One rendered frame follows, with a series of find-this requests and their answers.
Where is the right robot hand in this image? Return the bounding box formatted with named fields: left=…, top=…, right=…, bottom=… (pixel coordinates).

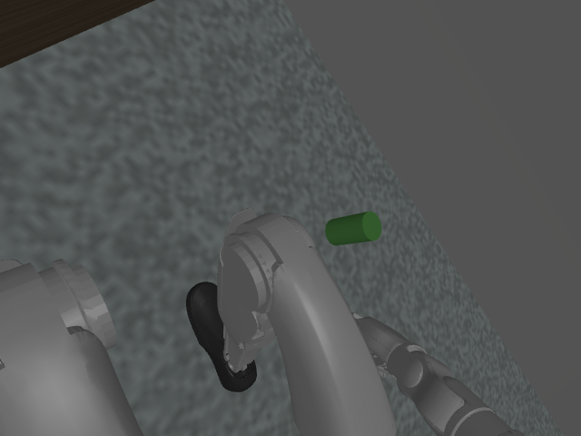
left=352, top=312, right=410, bottom=378

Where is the right robot foot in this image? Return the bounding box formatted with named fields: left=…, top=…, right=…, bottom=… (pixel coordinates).
left=186, top=282, right=257, bottom=392

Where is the right robot arm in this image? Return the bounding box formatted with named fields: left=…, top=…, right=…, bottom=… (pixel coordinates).
left=387, top=342, right=526, bottom=436

